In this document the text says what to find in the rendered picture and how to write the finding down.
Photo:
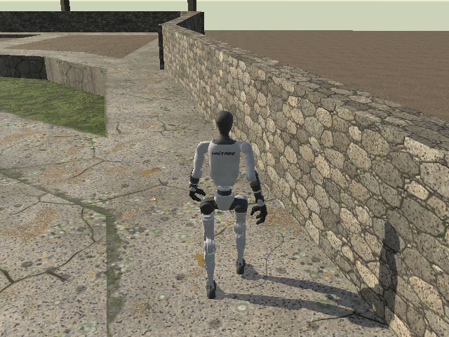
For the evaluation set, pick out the right robot hand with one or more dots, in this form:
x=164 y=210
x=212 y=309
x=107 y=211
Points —
x=262 y=215

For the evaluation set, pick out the right robot foot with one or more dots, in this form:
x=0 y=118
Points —
x=240 y=268

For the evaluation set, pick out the left robot hand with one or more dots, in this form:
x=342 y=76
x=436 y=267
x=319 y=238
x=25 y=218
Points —
x=198 y=191

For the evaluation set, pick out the left robot thigh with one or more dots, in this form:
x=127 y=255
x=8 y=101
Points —
x=207 y=207

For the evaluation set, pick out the robot left forearm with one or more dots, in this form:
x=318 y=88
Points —
x=193 y=184

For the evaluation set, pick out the right robot upper arm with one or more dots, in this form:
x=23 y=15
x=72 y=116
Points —
x=249 y=160

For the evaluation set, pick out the left robot upper arm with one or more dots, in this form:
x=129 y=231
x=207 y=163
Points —
x=199 y=157

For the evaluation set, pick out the robot right forearm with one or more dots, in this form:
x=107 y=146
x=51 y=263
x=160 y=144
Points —
x=257 y=191

